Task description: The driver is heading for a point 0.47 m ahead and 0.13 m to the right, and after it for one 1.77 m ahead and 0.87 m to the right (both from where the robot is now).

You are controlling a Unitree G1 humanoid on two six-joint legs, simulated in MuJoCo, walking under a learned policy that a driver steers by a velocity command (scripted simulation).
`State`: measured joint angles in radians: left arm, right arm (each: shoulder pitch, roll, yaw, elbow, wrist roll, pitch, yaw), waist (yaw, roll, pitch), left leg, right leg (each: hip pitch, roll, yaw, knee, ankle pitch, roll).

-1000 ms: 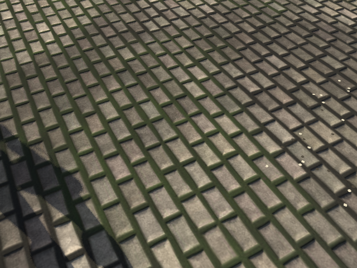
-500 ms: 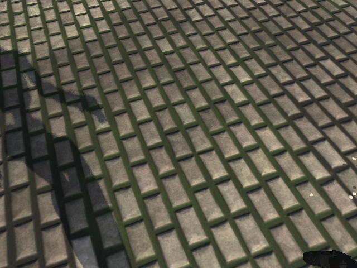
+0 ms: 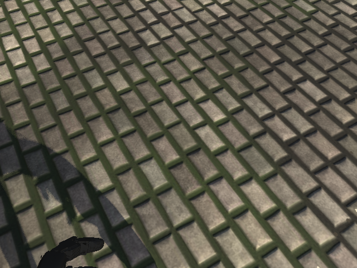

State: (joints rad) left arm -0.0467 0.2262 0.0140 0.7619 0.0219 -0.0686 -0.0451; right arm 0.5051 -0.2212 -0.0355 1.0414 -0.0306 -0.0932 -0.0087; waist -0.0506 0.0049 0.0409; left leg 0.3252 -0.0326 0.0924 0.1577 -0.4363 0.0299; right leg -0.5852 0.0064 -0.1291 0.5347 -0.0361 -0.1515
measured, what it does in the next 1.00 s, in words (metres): walks ahead, turning right: left foot, then right foot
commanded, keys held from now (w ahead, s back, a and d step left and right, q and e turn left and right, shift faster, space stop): w+e+shift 0.86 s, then w+shift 0.14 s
